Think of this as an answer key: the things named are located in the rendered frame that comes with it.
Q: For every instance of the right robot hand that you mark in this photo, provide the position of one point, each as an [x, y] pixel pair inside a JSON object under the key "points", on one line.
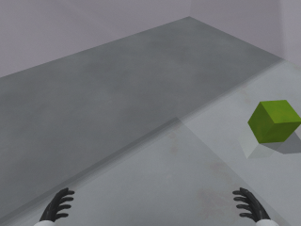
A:
{"points": [[254, 206]]}

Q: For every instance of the carton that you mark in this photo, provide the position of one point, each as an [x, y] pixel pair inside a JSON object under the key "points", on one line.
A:
{"points": [[273, 121]]}

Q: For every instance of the left robot hand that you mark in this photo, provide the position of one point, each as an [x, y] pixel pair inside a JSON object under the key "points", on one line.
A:
{"points": [[50, 212]]}

